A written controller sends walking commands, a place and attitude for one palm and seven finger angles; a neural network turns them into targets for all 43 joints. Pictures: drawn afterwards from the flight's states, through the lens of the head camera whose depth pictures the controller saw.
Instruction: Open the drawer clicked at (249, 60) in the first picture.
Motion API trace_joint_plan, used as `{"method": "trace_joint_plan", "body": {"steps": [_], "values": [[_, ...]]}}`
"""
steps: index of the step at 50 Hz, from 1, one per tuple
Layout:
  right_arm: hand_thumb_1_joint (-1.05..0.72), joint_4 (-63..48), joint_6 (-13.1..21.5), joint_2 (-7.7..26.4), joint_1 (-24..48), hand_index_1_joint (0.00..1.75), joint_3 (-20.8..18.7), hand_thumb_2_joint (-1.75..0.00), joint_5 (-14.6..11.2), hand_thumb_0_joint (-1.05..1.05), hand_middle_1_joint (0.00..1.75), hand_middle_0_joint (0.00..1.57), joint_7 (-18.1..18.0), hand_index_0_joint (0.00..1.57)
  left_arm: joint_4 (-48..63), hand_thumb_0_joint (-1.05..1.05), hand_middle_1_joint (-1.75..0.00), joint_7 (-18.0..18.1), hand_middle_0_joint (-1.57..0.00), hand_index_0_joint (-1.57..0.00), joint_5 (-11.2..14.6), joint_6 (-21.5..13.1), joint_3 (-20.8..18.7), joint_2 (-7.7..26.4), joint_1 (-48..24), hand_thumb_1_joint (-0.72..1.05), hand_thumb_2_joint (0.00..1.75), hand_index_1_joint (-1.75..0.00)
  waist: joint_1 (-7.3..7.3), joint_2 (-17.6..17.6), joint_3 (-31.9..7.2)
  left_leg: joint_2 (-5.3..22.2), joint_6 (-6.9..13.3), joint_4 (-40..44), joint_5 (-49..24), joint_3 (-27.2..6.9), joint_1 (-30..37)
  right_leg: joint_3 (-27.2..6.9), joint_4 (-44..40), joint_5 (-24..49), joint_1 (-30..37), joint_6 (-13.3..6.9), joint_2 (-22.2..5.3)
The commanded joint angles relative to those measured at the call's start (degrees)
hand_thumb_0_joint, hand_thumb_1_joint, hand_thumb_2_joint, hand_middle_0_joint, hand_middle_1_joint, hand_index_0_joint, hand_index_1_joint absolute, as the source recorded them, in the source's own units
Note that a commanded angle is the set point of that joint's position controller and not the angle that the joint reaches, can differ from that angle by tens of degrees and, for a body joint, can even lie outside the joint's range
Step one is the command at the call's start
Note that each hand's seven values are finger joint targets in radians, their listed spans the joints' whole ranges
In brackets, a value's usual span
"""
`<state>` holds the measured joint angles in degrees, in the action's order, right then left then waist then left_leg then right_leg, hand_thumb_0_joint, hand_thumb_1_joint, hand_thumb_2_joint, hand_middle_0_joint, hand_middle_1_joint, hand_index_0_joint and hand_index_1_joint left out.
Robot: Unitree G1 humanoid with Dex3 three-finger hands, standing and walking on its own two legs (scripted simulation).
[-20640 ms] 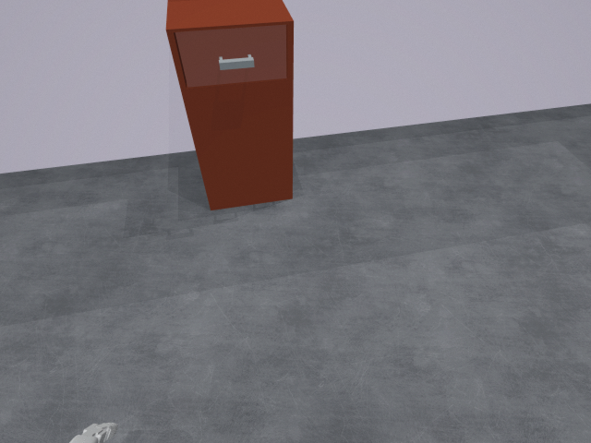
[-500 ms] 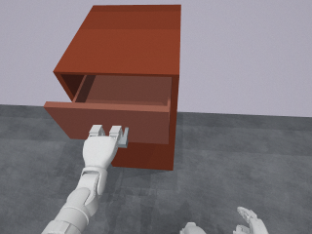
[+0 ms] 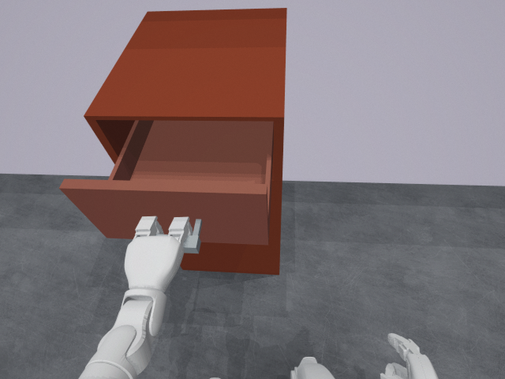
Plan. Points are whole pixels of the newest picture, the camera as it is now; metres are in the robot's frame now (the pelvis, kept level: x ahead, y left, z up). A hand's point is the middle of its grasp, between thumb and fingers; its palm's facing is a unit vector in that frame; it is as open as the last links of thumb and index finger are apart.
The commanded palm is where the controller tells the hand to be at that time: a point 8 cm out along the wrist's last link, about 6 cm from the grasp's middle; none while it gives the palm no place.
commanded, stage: pull the drawer open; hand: left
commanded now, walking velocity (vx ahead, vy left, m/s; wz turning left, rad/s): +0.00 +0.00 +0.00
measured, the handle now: (170, 233) +0.36 +0.17 -0.01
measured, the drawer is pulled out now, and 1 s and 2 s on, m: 0.17 0.30 0.30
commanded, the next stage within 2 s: open the thumb to release the handle in 1.26 s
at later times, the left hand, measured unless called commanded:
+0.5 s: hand (159, 302) +0.25 +0.17 -0.03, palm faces +0.02 -0.09 -1.00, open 5.8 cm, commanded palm +0.20 +0.19 +0.02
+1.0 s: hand (147, 350) +0.18 +0.17 -0.03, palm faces +0.01 -0.10 -0.99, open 5.8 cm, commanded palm +0.13 +0.20 +0.02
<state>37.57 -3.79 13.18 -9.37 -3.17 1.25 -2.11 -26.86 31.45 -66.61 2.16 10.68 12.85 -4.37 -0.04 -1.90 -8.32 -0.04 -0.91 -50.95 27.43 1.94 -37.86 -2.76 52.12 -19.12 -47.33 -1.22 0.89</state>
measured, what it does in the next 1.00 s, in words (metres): stands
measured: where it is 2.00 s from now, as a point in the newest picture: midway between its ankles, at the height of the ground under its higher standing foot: outside the picture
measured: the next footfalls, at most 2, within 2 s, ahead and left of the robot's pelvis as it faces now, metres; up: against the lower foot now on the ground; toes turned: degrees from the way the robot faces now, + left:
none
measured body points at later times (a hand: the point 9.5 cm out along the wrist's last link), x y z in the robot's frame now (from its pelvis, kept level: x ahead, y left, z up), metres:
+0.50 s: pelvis +0.02 +0.00 +0.00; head +0.07 -0.03 +0.44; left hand +0.24 +0.17 +0.02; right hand +0.22 -0.23 -0.11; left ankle -0.03 +0.13 -0.69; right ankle +0.06 -0.10 -0.69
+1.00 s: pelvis +0.00 -0.01 -0.02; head +0.05 -0.05 +0.43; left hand +0.17 +0.18 +0.02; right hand +0.21 -0.23 -0.12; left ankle -0.03 +0.13 -0.69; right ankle +0.06 -0.10 -0.69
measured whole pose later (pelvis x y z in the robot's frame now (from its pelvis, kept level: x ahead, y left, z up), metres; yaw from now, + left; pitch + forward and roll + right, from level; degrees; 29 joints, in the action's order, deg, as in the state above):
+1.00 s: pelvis +0.00 -0.01 -0.02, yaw +0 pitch +13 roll +3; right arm 32.4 -3.4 12.3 -6.2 -0.9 3.8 0.5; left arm -0.1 34.4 -68.0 -4.9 9.2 15.3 28.8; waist 3.5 -1.0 -8.8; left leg 0.3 -1.8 -57.5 31.3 1.9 -39.2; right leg -2.7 59.8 -23.2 -49.6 -2.2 1.4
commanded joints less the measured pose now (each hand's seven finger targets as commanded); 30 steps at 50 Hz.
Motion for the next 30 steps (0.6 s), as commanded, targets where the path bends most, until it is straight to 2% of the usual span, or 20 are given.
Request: {"method": "trace_joint_plan", "body": {"steps": [1,2,3,4,5,6,9,10,14,17,20,22,25,28,30], "values": [[-0.90,-8.68,2.65,5.57,5.29,0.30,-1.47,-0.90,0.07,0.00,0.30,0.20,-0.22,0.20,11.53,0.00,-1.35,2.99,-0.40,-0.40,1.22,2.10,-6.51,8.75,-4.14,0.90,0.90,-1.35,2.70,5.53,-15.96,-3.31,1.69,6.25,-10.79,1.21,-0.30,0.21,-8.14,10.42,21.09,-1.44,-0.07],[-0.90,-8.55,2.64,5.44,5.53,0.30,-1.50,-0.90,0.01,0.00,0.30,0.20,-0.31,0.20,11.31,0.00,-1.35,2.90,-0.40,-0.40,1.38,2.29,-6.78,8.73,-2.62,0.90,0.90,-1.35,2.94,6.12,-15.65,-3.38,1.70,6.30,-10.94,1.19,-0.38,0.26,-8.12,10.74,21.46,-1.46,0.05],[-0.90,-8.71,2.56,5.65,5.99,0.30,-1.48,-0.90,0.04,0.00,0.30,0.20,-0.35,0.20,12.38,0.00,-1.35,2.93,-0.40,-0.40,1.38,2.23,-8.17,10.02,-1.48,0.90,0.90,-1.35,3.56,5.26,-16.83,-3.31,1.54,6.36,-12.04,1.08,0.21,-0.10,-7.81,11.90,22.08,-1.68,0.17],[-0.90,-9.16,2.41,5.36,6.04,0.30,-1.41,-0.90,0.01,0.00,0.30,0.20,-0.26,0.20,13.06,0.00,-1.35,2.87,-0.40,-0.40,1.36,2.41,-7.66,9.38,0.79,0.90,0.90,-1.35,3.84,4.39,-16.49,-3.36,1.46,6.43,-12.30,1.24,0.50,0.06,-7.62,12.37,22.03,-1.69,0.15],[-0.90,-9.25,2.52,5.31,5.99,0.30,-1.27,-0.90,0.08,0.00,0.30,0.20,-0.17,0.20,14.16,0.00,-1.35,2.81,-0.40,-0.40,1.57,2.38,-6.32,8.13,1.03,0.90,0.90,-1.35,3.36,5.14,-16.15,-3.26,1.49,6.32,-12.85,1.13,0.68,0.46,-7.43,13.49,21.90,-1.63,0.14],[-0.90,-9.45,2.36,5.24,5.99,0.30,-1.33,-0.90,-0.03,0.00,0.30,0.20,-0.08,0.20,14.56,0.00,-1.35,2.70,-0.40,-0.40,1.76,2.37,-7.52,8.97,2.97,0.90,0.90,-1.35,3.81,5.09,-16.24,-3.27,1.42,6.38,-13.14,1.03,0.79,0.40,-7.36,13.60,22.27,-1.70,0.23],[-0.90,-10.10,2.26,5.25,6.93,0.30,-1.00,-0.90,-0.09,0.00,0.30,0.20,0.13,0.20,16.18,0.00,-1.35,2.60,-0.40,-0.40,1.78,2.37,-6.84,8.24,5.50,0.90,0.90,-1.35,3.62,5.78,-14.20,-3.21,1.41,6.29,-12.66,0.91,0.64,0.22,-7.66,12.91,21.22,-1.66,0.25],[-0.90,-10.04,2.35,5.08,7.18,0.30,-1.06,-0.90,0.08,0.00,0.30,0.20,0.06,0.20,16.35,0.00,-1.35,2.76,-0.40,-0.40,1.50,2.21,-7.20,8.41,6.72,0.90,0.90,-1.35,3.86,6.41,-14.65,-3.29,1.41,6.06,-12.78,1.01,0.63,-0.01,-7.42,13.36,21.60,-1.62,0.40],[-0.90,-11.39,2.43,4.74,7.75,0.30,-0.73,-0.90,0.32,0.00,0.30,0.20,0.78,0.20,21.26,0.00,-1.35,3.33,-0.40,-0.40,1.39,1.63,-7.37,8.17,13.96,0.90,0.90,-1.35,4.90,4.47,-16.06,-3.25,1.06,5.41,-15.60,0.75,1.81,-0.03,-5.90,17.19,22.25,-1.97,0.43],[-0.90,-11.98,2.36,4.38,8.37,0.30,-0.61,-0.90,0.45,0.00,0.30,0.20,1.50,0.20,23.56,0.00,-1.35,3.93,-0.40,-0.40,0.98,1.28,-6.39,6.92,18.77,0.90,0.90,-1.35,4.71,4.80,-14.76,-3.20,0.93,4.67,-16.17,0.56,1.92,-0.11,-5.27,17.91,21.06,-2.08,0.68],[-0.90,-12.69,2.37,4.36,8.93,0.30,-0.30,-0.90,0.72,0.00,0.30,0.20,1.98,0.20,26.77,0.00,-1.35,4.76,-0.40,-0.40,0.85,0.76,-7.12,7.58,23.26,0.90,0.90,-1.35,5.20,4.39,-15.21,-3.29,0.82,3.89,-16.82,0.26,1.90,-0.43,-4.22,19.39,21.12,-2.21,0.74],[-0.90,-12.64,2.35,4.32,9.40,0.30,-0.20,-0.90,0.82,0.00,0.30,0.20,2.23,0.20,27.32,0.00,-1.35,5.17,-0.40,-0.40,0.25,0.68,-6.50,7.08,23.49,0.90,0.90,-1.35,4.71,4.39,-13.23,-3.29,0.79,3.40,-15.97,0.00,1.50,-0.57,-3.95,18.09,19.11,-2.28,0.98],[-0.90,-12.65,2.41,4.31,9.32,0.30,-0.27,-0.90,1.24,0.00,0.30,0.20,2.50,0.20,29.05,0.00,-1.35,6.10,-0.40,-0.40,-0.31,0.45,-6.69,7.36,24.10,0.90,0.90,-1.35,4.62,3.49,-14.53,-3.20,0.82,2.47,-16.89,-0.19,2.40,-0.62,-3.00,18.73,18.42,-2.33,1.13],[-0.90,-13.15,2.49,4.24,9.49,0.30,-0.16,-0.90,1.35,0.00,0.30,0.20,2.82,0.20,30.90,0.00,-1.35,6.03,-0.40,-0.40,0.18,0.37,-5.69,6.53,27.14,0.90,0.90,-1.35,4.39,4.82,-14.80,-3.25,0.87,1.64,-18.12,-0.50,2.49,-0.57,-2.55,20.80,18.67,-2.32,1.12],[-0.90,-13.22,2.61,4.08,9.60,0.30,-0.06,-0.90,1.33,0.00,0.30,0.20,2.85,0.20,31.31,0.00,-1.35,6.03,-0.40,-0.40,0.30,-0.12,-6.86,7.60,29.21,0.90,0.90,-1.35,4.82,5.79,-14.23,-3.39,0.95,1.52,-16.75,-0.41,1.72,-1.14,-2.60,20.49,19.06,-2.11,0.99]]}}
